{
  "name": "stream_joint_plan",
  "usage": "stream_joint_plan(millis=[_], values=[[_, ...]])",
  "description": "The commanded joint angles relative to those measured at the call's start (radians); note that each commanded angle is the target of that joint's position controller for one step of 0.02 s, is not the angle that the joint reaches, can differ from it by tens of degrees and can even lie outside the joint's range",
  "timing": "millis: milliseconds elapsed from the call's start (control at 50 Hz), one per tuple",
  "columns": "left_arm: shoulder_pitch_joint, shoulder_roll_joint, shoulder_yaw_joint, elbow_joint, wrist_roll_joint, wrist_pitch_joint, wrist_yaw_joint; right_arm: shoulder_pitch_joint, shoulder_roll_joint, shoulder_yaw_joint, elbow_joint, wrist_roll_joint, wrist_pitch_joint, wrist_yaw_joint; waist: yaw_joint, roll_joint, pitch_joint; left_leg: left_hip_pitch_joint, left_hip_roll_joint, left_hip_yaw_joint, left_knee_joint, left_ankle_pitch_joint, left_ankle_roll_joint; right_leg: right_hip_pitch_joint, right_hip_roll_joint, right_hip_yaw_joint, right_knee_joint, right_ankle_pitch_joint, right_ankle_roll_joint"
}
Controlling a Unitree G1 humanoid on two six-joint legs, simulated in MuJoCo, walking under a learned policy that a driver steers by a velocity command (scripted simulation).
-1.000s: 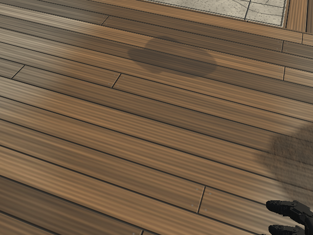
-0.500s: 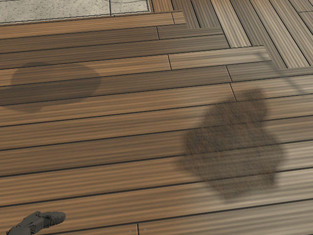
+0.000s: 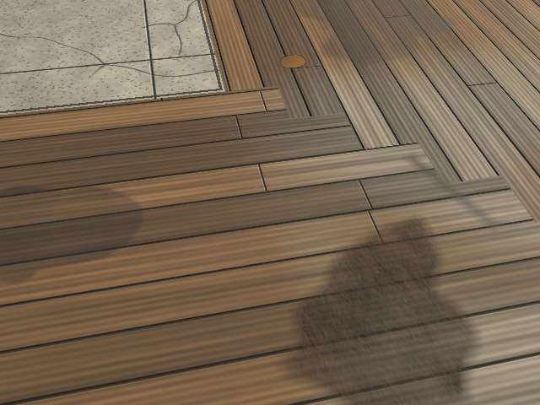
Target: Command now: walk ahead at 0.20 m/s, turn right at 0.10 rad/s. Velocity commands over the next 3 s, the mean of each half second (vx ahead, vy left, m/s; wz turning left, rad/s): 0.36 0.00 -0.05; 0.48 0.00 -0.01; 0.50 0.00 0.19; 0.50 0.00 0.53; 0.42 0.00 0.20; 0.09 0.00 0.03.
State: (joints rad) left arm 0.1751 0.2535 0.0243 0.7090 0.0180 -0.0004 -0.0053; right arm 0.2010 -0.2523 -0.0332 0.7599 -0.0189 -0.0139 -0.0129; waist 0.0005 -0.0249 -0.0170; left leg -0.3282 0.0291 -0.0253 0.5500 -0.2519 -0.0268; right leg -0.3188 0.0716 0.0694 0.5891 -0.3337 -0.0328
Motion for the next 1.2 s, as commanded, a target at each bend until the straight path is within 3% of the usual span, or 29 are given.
stream_joint_plan(millis=[20,60,120,140,160,180,200,260,320,380,460,520,540,560,580,600,640,680,740,880,980,1040,1080,1100,1120,1140,1160,1180,1200], values=[[-0.018,0.122,0.04,-0.063,-0.014,-0.01,0.005,0.019,-0.189,-0.049,-0.051,0.009,-0.009,0.001,-0.013,0.249,0.026,0.066,0.21,-0.321,-0.305,-0.438,0.171,-0.107,-0.008,-0.085,0.089,-0.108,0.013],[-0.009,0.106,0.041,-0.064,-0.02,-0.023,-0.004,0.023,-0.2,-0.052,-0.048,0.02,-0.014,-0.006,-0.005,0.257,0.073,0.024,0.241,-0.349,-0.325,-0.427,0.188,-0.086,-0.042,-0.075,0.084,-0.082,-0.011],[0.065,0.076,0.043,-0.022,-0.021,-0.05,-0.014,-0.026,-0.165,-0.045,-0.062,0.037,-0.012,-0.004,0.041,0.213,0.047,-0.055,0.157,-0.21,-0.255,-0.292,0.142,0.134,-0.04,-0.086,-0.101,0.004,-0.054],[0.107,0.095,0.051,-0.008,-0.019,-0.053,-0.014,-0.043,-0.133,-0.035,-0.072,0.034,-0.018,-0.002,0.055,0.16,0.02,-0.084,0.12,-0.157,-0.168,-0.22,0.117,0.199,-0.083,-0.026,-0.136,0.007,-0.071],[0.169,0.145,0.065,0.009,-0.019,-0.054,-0.011,-0.07,-0.076,-0.02,-0.097,0.032,-0.03,0.001,0.063,0.0,0.012,-0.191,0.017,-0.023,0.029,-0.157,0.067,0.268,-0.182,0.154,-0.226,-0.136,-0.122],[0.221,0.211,0.083,0.017,-0.025,-0.055,-0.017,-0.098,-0.076,-0.017,-0.132,0.036,-0.05,0.001,0.08,-0.181,0.042,-0.326,-0.041,0.059,0.201,-0.154,0.033,0.319,-0.334,0.417,-0.348,-0.225,-0.216],[0.249,0.196,0.079,0.021,-0.02,-0.062,-0.016,-0.144,-0.126,-0.031,-0.15,0.047,-0.064,0.002,0.11,-0.193,0.095,-0.469,-0.015,0.005,0.343,-0.283,0.038,0.36,-0.414,0.541,-0.386,-0.156,-0.28],[0.265,0.166,0.069,0.029,-0.027,-0.083,-0.003,-0.122,-0.118,-0.035,-0.139,0.042,-0.091,0.021,0.081,-0.064,0.052,-0.649,0.06,-0.04,0.524,-0.177,0.07,0.515,-0.399,0.422,-0.345,0.102,-0.251],[0.224,0.136,0.056,0.026,-0.029,-0.061,0.004,-0.163,-0.077,-0.021,-0.147,0.035,-0.093,0.051,0.068,-0.058,0.057,-0.518,0.068,0.013,0.349,-0.029,0.043,0.408,-0.307,0.211,-0.39,0.291,-0.192],[0.224,0.174,0.063,0.032,-0.031,-0.053,0.01,-0.22,-0.037,-0.002,-0.163,0.038,-0.09,0.071,0.081,-0.079,0.065,-0.308,0.018,0.068,0.132,0.141,0.021,0.267,-0.246,0.077,-0.407,0.327,-0.161],[0.248,0.215,0.077,0.057,-0.046,-0.059,0.008,-0.231,-0.098,-0.018,-0.18,0.047,-0.083,0.069,0.06,-0.101,0.086,-0.176,-0.005,0.054,0.02,0.209,0.053,0.247,-0.307,0.082,-0.406,0.342,-0.138],[0.233,0.21,0.076,0.066,-0.043,-0.056,0.013,-0.034,-0.168,-0.059,-0.126,0.034,-0.076,0.05,-0.061,-0.077,-0.028,0.113,-0.055,0.09,-0.022,0.184,0.118,0.245,-0.26,0.0,-0.15,0.693,-0.079],[0.229,0.178,0.063,0.056,-0.028,-0.056,0.017,0.127,-0.207,-0.077,-0.089,0.032,-0.071,0.039,-0.134,-0.041,-0.13,0.351,0.016,0.019,0.007,0.174,0.154,0.113,-0.217,-0.037,0.074,0.61,-0.044],[0.323,0.064,0.03,0.023,-0.013,-0.068,0.017,0.234,-0.319,-0.095,-0.077,0.008,-0.065,0.031,-0.106,0.228,-0.282,0.67,0.289,-0.417,-0.057,0.022,0.285,-0.206,-0.078,-0.077,0.495,0.123,0.025],[0.335,0.085,0.029,0.031,-0.034,-0.088,0.012,0.248,-0.272,-0.08,-0.071,0.02,-0.065,0.039,-0.107,0.325,-0.365,0.702,0.368,-0.786,-0.275,-0.229,0.355,-0.358,-0.021,0.05,0.675,-0.237,0.032],[0.243,0.171,0.054,0.018,-0.063,-0.095,0.006,0.165,-0.22,-0.063,-0.076,0.031,-0.068,0.04,-0.099,0.215,-0.178,0.571,0.343,-0.676,-0.303,-0.331,0.308,-0.464,-0.089,0.053,0.743,-0.179,0.022],[0.132,0.166,0.054,-0.001,-0.049,-0.096,0.008,0.053,-0.162,-0.045,-0.082,0.02,-0.07,0.044,-0.045,0.091,-0.017,0.296,0.257,-0.424,-0.325,-0.153,0.262,-0.42,-0.173,0.006,0.656,-0.017,0.006],[0.171,0.14,0.057,0.02,-0.034,-0.074,0.01,-0.005,-0.127,-0.037,-0.084,0.005,-0.081,0.049,0.016,0.132,0.001,0.149,0.193,-0.297,-0.374,-0.021,0.249,-0.302,-0.214,0.017,0.576,0.068,0.009],[0.15,0.112,0.053,0.021,-0.025,-0.055,0.014,0.008,-0.14,-0.043,-0.059,0.013,-0.099,0.045,0.031,0.108,0.024,0.098,0.178,-0.204,-0.429,0.086,0.273,-0.31,-0.22,0.004,0.492,0.148,0.033],[-0.104,0.071,0.033,-0.039,-0.025,-0.081,-0.004,0.122,-0.189,-0.054,0.002,0.03,-0.083,0.019,-0.056,0.066,0.078,0.181,0.153,-0.071,-0.443,0.201,0.237,-0.338,-0.185,-0.038,0.083,0.455,0.054],[-0.229,0.077,0.028,-0.09,-0.035,-0.094,-0.035,0.204,-0.205,-0.06,0.051,0.038,-0.055,0.014,-0.094,0.071,0.104,0.336,0.211,-0.08,-0.372,0.25,0.23,-0.358,-0.153,-0.046,-0.051,0.384,0.026],[-0.185,0.11,0.038,-0.089,-0.034,-0.1,-0.045,0.195,-0.224,-0.067,0.062,0.041,-0.039,0.007,-0.05,0.105,0.063,0.408,0.231,-0.084,-0.276,0.459,0.203,-0.258,-0.117,-0.071,-0.095,0.263,-0.017],[0.056,0.184,0.077,-0.02,-0.028,-0.101,-0.033,0.172,-0.206,-0.057,0.056,0.037,-0.03,0.003,0.076,0.099,-0.102,0.336,0.153,-0.013,0.015,0.702,0.155,0.115,-0.079,-0.108,-0.123,0.283,-0.076],[0.248,0.263,0.098,0.013,-0.017,-0.097,-0.02,0.177,-0.15,-0.031,0.027,0.01,-0.035,0.0,0.14,-0.017,-0.271,0.115,0.091,0.032,0.341,0.419,0.115,0.445,-0.278,0.113,-0.073,0.328,-0.149],[0.274,0.314,0.107,0.036,-0.02,-0.093,-0.026,0.304,-0.041,-0.001,0.016,0.02,-0.058,0.011,0.062,-0.283,-0.378,-0.284,-0.093,-0.003,0.646,-0.286,0.058,0.744,-0.467,0.587,-0.188,0.081,-0.299],[0.266,0.207,0.079,0.024,-0.03,-0.092,-0.025,0.22,-0.153,-0.024,0.026,0.041,-0.077,0.016,0.115,-0.167,-0.327,-0.399,-0.045,-0.114,0.742,-0.324,0.068,0.712,-0.444,0.618,-0.262,-0.044,-0.264],[0.195,0.176,0.067,0.018,-0.029,-0.091,-0.021,0.123,-0.192,-0.036,-0.007,0.061,-0.09,0.022,0.106,-0.12,-0.182,-0.454,0.003,-0.087,0.742,-0.232,0.078,0.587,-0.414,0.469,-0.285,-0.001,-0.225],[0.126,0.161,0.061,0.009,-0.022,-0.089,-0.019,0.081,-0.179,-0.033,-0.013,0.058,-0.092,0.019,0.075,-0.034,-0.105,-0.422,0.051,-0.063,0.701,-0.143,0.074,0.449,-0.382,0.358,-0.309,0.104,-0.205],[0.08,0.132,0.054,0.005,-0.015,-0.09,-0.02,0.064,-0.17,-0.037,-0.012,0.045,-0.087,0.018,0.05,-0.017,-0.045,-0.39,0.079,-0.06,0.646,-0.086,0.065,0.34,-0.349,0.276,-0.344,0.179,-0.197]])
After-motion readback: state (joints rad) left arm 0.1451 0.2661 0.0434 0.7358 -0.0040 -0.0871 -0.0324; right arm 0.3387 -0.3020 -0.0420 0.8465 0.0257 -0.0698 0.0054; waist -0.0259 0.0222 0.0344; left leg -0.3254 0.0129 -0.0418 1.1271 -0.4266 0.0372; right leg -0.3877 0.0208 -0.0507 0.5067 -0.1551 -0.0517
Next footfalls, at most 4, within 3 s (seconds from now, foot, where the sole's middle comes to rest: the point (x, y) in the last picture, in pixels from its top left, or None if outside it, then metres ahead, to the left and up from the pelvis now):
0.54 left None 0.36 0.15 -0.77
1.08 right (307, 352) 0.66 -0.08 -0.77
1.64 left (213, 261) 0.94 0.18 -0.77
2.12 right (243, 179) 1.28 0.10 -0.77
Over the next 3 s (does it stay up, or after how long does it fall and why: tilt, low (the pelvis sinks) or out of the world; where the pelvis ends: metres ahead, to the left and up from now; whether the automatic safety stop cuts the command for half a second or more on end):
stays up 1.33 0.27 0.00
